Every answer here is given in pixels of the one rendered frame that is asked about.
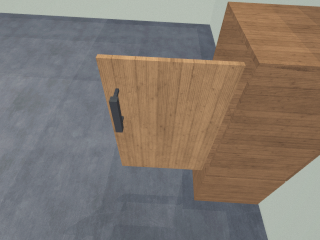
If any handle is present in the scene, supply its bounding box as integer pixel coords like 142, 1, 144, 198
109, 88, 124, 133

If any cupboard door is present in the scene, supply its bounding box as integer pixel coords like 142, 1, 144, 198
96, 54, 246, 170

